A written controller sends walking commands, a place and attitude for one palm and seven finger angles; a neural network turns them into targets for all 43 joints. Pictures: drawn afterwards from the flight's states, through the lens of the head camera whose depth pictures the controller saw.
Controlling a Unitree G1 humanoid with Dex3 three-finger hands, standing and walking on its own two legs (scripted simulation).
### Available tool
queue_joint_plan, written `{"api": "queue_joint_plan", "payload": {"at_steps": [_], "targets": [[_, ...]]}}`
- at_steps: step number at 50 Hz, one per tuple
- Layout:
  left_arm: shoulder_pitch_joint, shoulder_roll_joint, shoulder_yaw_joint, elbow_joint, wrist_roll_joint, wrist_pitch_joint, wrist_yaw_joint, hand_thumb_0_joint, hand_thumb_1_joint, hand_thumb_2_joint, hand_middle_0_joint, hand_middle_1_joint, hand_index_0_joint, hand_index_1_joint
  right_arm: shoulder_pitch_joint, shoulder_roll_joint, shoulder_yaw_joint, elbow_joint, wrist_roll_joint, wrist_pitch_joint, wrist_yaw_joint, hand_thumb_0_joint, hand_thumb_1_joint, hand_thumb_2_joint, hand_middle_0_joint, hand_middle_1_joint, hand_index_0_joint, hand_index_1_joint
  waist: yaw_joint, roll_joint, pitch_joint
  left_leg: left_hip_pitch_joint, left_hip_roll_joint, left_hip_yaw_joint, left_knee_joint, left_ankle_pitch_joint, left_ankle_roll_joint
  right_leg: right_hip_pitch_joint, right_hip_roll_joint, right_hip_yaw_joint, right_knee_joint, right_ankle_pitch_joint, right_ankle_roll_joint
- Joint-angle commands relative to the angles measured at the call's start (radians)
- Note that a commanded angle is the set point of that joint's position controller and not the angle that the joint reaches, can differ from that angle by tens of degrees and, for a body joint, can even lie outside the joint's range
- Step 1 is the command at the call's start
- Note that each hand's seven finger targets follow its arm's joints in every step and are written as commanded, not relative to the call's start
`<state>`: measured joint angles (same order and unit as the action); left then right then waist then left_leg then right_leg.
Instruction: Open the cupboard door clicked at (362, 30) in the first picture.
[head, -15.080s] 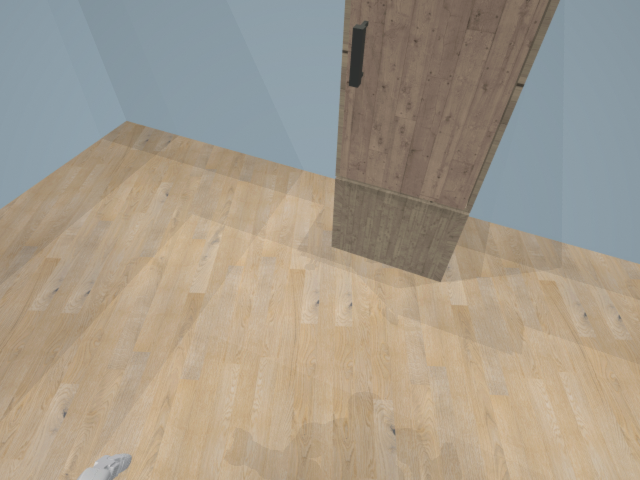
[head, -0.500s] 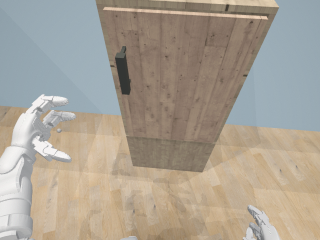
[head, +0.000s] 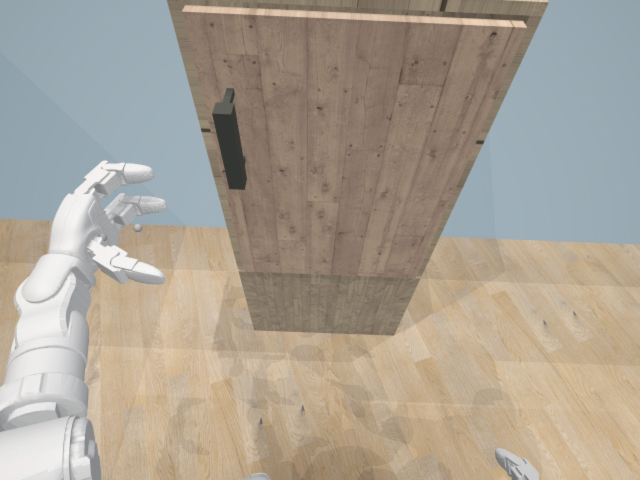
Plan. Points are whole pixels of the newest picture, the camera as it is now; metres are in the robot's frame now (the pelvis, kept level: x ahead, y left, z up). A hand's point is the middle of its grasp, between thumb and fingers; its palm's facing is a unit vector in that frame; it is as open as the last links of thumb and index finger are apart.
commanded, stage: move the hooked fingers beside the handle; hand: left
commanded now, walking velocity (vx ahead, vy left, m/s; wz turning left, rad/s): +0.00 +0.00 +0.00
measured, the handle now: (233, 140) +0.57 +0.14 +0.08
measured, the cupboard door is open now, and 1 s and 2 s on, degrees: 0 0 0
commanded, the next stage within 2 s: slide the fingers in behind the handle in 1.66 s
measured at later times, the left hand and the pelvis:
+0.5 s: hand (165, 189) +0.46 +0.22 +0.09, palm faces -0.02 -1.00 +0.01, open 14.0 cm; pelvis -0.01 -0.01 -0.01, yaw -1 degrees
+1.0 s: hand (190, 153) +0.53 +0.20 +0.09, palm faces -0.03 -1.00 +0.00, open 14.0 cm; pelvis +0.00 +0.00 -0.02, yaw -3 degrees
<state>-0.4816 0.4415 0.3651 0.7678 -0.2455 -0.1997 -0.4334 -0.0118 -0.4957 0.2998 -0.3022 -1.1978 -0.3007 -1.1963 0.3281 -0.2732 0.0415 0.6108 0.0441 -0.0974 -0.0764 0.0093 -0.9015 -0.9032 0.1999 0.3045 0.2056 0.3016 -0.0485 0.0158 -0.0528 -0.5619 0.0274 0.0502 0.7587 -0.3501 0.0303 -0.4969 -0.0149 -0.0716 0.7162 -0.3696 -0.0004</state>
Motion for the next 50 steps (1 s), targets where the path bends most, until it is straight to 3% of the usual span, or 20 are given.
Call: {"api": "queue_joint_plan", "payload": {"at_steps": [1, 4, 6, 8, 11, 13, 18, 21, 22, 25, 27, 30, 32, 33, 38, 39, 42, 45, 48, 50], "targets": [[-0.422, 0.273, 0.059, -0.194, -0.013, -0.091, 0.027, 0.000, -0.500, 0.300, -0.300, -1.200, -0.300, -1.200, 0.037, -0.167, -0.060, -0.109, -0.003, -0.029, -0.006, 0.000, -0.900, -0.900, 0.200, 0.300, 0.200, 0.300, -0.008, 0.067, -0.323, 0.271, -0.008, -0.093, -0.086, 0.313, -0.010, 0.015, 0.048, 0.021, -0.063, 0.291, -0.029], [-0.471, 0.255, 0.045, -0.159, -0.005, -0.116, 0.037, 0.000, -0.500, 0.300, -0.300, -1.200, -0.300, -1.200, 0.046, -0.166, -0.062, -0.103, -0.002, -0.021, -0.001, 0.000, -0.900, -0.900, 0.200, 0.300, 0.200, 0.300, -0.019, 0.064, -0.350, 0.277, -0.006, -0.094, -0.084, 0.303, -0.013, 0.002, 0.047, 0.021, -0.056, 0.280, -0.025], [-0.491, 0.279, 0.063, -0.113, -0.002, -0.122, 0.041, 0.000, -0.500, 0.300, -0.300, -1.200, -0.300, -1.200, 0.058, -0.171, -0.063, -0.093, -0.004, -0.013, 0.001, 0.000, -0.900, -0.900, 0.200, 0.300, 0.200, 0.300, -0.020, 0.044, -0.349, 0.262, -0.006, -0.089, -0.073, 0.310, -0.009, 0.010, 0.049, 0.025, -0.053, 0.294, -0.026], [-0.516, 0.287, 0.056, -0.070, 0.016, -0.122, 0.041, 0.000, -0.500, 0.300, -0.300, -1.200, -0.300, -1.200, 0.063, -0.170, -0.063, -0.088, -0.003, -0.002, 0.003, 0.000, -0.900, -0.900, 0.200, 0.300, 0.200, 0.300, -0.025, 0.075, -0.345, 0.245, -0.008, -0.082, -0.070, 0.306, -0.009, 0.002, 0.045, 0.029, -0.050, 0.299, -0.024], [-0.541, 0.309, 0.064, -0.003, 0.029, -0.122, 0.043, 0.000, -0.500, 0.300, -0.300, -1.200, -0.300, -1.200, 0.078, -0.176, -0.063, -0.083, -0.005, 0.015, 0.005, 0.000, -0.900, -0.900, 0.200, 0.300, 0.200, 0.300, -0.032, 0.040, -0.327, 0.211, -0.007, -0.081, -0.061, 0.289, -0.003, -0.009, 0.047, 0.030, -0.047, 0.291, -0.024], [-0.595, 0.279, 0.032, -0.028, 0.033, -0.136, 0.040, 0.000, -0.500, 0.300, -0.300, -1.200, -0.300, -1.200, 0.081, -0.169, -0.064, -0.085, -0.006, 0.019, 0.010, 0.000, -0.900, -0.900, 0.200, 0.300, 0.200, 0.300, -0.038, 0.104, -0.366, 0.246, -0.007, -0.080, -0.055, 0.299, -0.007, -0.025, 0.046, 0.031, -0.042, 0.291, -0.023], [-0.691, 0.320, 0.058, 0.037, 0.030, -0.169, 0.044, 0.000, -0.500, 0.300, -0.300, -1.200, -0.300, -1.200, 0.107, -0.177, -0.066, -0.060, -0.009, 0.035, 0.007, 0.000, -0.900, -0.900, 0.200, 0.300, 0.200, 0.300, -0.062, 0.050, -0.375, 0.212, -0.005, -0.079, -0.038, 0.277, 0.000, -0.030, 0.052, 0.039, -0.037, 0.290, -0.016], [-0.725, 0.368, 0.083, 0.138, 0.044, -0.167, 0.046, 0.000, -0.500, 0.300, -0.300, -1.200, -0.300, -1.200, 0.122, -0.185, -0.062, -0.048, -0.011, 0.046, 0.003, 0.000, -0.900, -0.900, 0.200, 0.300, 0.200, 0.300, -0.074, 0.011, -0.328, 0.129, -0.009, -0.072, -0.031, 0.213, 0.009, -0.030, 0.051, 0.048, -0.038, 0.260, -0.014], [-0.728, 0.400, 0.095, 0.150, 0.055, -0.167, 0.045, 0.000, -0.500, 0.300, -0.300, -1.200, -0.300, -1.200, 0.125, -0.187, -0.061, -0.050, -0.010, 0.050, 0.004, 0.000, -0.900, -0.900, 0.200, 0.300, 0.200, 0.300, -0.068, 0.035, -0.343, 0.112, -0.012, -0.067, -0.028, 0.207, 0.009, -0.021, 0.048, 0.056, -0.036, 0.261, -0.012], [-0.780, 0.404, 0.081, 0.137, 0.078, -0.182, 0.045, 0.000, -0.500, 0.300, -0.300, -1.200, -0.300, -1.200, 0.144, -0.184, -0.065, -0.046, -0.015, 0.056, 0.006, 0.000, -0.900, -0.900, 0.200, 0.300, 0.200, 0.300, -0.076, 0.101, -0.403, 0.155, -0.010, -0.074, -0.012, 0.239, 0.005, -0.049, 0.048, 0.055, -0.022, 0.269, -0.014], [-0.793, 0.420, 0.092, 0.159, 0.074, -0.191, 0.041, 0.000, -0.500, 0.300, -0.300, -1.200, -0.300, -1.200, 0.158, -0.189, -0.064, -0.041, -0.017, 0.063, 0.009, 0.000, -0.900, -0.900, 0.200, 0.300, 0.200, 0.300, -0.084, 0.094, -0.427, 0.161, -0.005, -0.078, 0.000, 0.263, 0.005, -0.058, 0.054, 0.054, -0.013, 0.285, -0.014], [-0.858, 0.397, 0.055, 0.213, 0.077, -0.178, 0.035, 0.000, -0.500, 0.300, -0.300, -1.200, -0.300, -1.200, 0.170, -0.191, -0.061, -0.031, -0.015, 0.071, 0.008, 0.000, -0.900, -0.900, 0.200, 0.300, 0.200, 0.300, -0.114, 0.087, -0.386, 0.120, -0.004, -0.077, 0.004, 0.216, 0.008, -0.089, 0.055, 0.055, -0.019, 0.249, -0.009], [-0.906, 0.421, 0.069, 0.204, 0.082, -0.177, 0.036, 0.000, -0.500, 0.300, -0.300, -1.200, -0.300, -1.200, 0.185, -0.196, -0.065, -0.027, -0.019, 0.074, 0.008, 0.000, -0.900, -0.900, 0.200, 0.300, 0.200, 0.300, -0.120, 0.111, -0.421, 0.133, -0.004, -0.078, 0.014, 0.233, 0.009, -0.092, 0.056, 0.058, -0.014, 0.262, -0.008], [-0.888, 0.448, 0.093, 0.215, 0.087, -0.177, 0.041, 0.000, -0.500, 0.300, -0.300, -1.200, -0.300, -1.200, 0.197, -0.199, -0.067, -0.025, -0.021, 0.077, 0.008, 0.000, -0.900, -0.900, 0.200, 0.300, 0.200, 0.300, -0.108, 0.117, -0.447, 0.147, -0.004, -0.083, 0.018, 0.252, 0.007, -0.090, 0.057, 0.056, -0.008, 0.268, -0.012], [-0.932, 0.438, 0.071, 0.290, 0.109, -0.155, 0.060, 0.000, -0.500, 0.300, -0.300, -1.200, -0.300, -1.200, 0.227, -0.200, -0.061, -0.020, -0.026, 0.091, 0.016, 0.000, -0.900, -0.900, 0.200, 0.300, 0.200, 0.300, -0.138, 0.093, -0.411, 0.098, -0.001, -0.081, 0.032, 0.245, 0.011, -0.125, 0.062, 0.054, -0.005, 0.261, -0.005], [-0.947, 0.479, 0.099, 0.285, 0.114, -0.156, 0.067, 0.000, -0.500, 0.300, -0.300, -1.200, -0.300, -1.200, 0.238, -0.205, -0.064, -0.019, -0.028, 0.094, 0.015, 0.000, -0.900, -0.900, 0.200, 0.300, 0.200, 0.300, -0.140, 0.065, -0.415, 0.085, 0.003, -0.083, 0.036, 0.247, 0.013, -0.119, 0.062, 0.055, -0.003, 0.266, -0.003], [-0.975, 0.511, 0.118, 0.273, 0.135, -0.165, 0.082, 0.000, -0.500, 0.300, -0.300, -1.200, -0.300, -1.200, 0.254, -0.203, -0.063, -0.027, -0.035, 0.101, 0.020, 0.000, -0.900, -0.900, 0.200, 0.300, 0.200, 0.300, -0.132, 0.135, -0.486, 0.115, 0.001, -0.081, 0.051, 0.297, 0.009, -0.117, 0.064, 0.057, 0.014, 0.298, -0.006], [-0.953, 0.494, 0.104, 0.287, 0.148, -0.168, 0.087, 0.000, -0.500, 0.300, -0.300, -1.200, -0.300, -1.200, 0.269, -0.201, -0.063, -0.031, -0.040, 0.109, 0.027, 0.000, -0.900, -0.900, 0.200, 0.300, 0.200, 0.300, -0.130, 0.144, -0.485, 0.126, 0.005, -0.086, 0.057, 0.330, 0.005, -0.133, 0.068, 0.049, 0.023, 0.309, -0.008], [-0.868, 0.502, 0.135, 0.271, 0.139, -0.167, 0.082, 0.000, -0.500, 0.300, -0.300, -1.200, -0.300, -1.200, 0.279, -0.202, -0.068, -0.048, -0.042, 0.124, 0.034, 0.000, -0.900, -0.900, 0.200, 0.300, 0.200, 0.300, -0.104, 0.125, -0.544, 0.149, 0.007, -0.077, 0.064, 0.403, 0.004, -0.092, 0.073, 0.047, 0.034, 0.379, -0.008], [-0.845, 0.481, 0.126, 0.254, 0.132, -0.159, 0.073, 0.000, -0.500, 0.300, -0.300, -1.200, -0.300, -1.200, 0.277, -0.199, -0.070, -0.056, -0.041, 0.133, 0.038, 0.000, -0.900, -0.900, 0.200, 0.300, 0.200, 0.300, -0.101, 0.129, -0.532, 0.141, 0.006, -0.068, 0.060, 0.403, 0.005, -0.081, 0.074, 0.045, 0.029, 0.393, -0.007]]}}
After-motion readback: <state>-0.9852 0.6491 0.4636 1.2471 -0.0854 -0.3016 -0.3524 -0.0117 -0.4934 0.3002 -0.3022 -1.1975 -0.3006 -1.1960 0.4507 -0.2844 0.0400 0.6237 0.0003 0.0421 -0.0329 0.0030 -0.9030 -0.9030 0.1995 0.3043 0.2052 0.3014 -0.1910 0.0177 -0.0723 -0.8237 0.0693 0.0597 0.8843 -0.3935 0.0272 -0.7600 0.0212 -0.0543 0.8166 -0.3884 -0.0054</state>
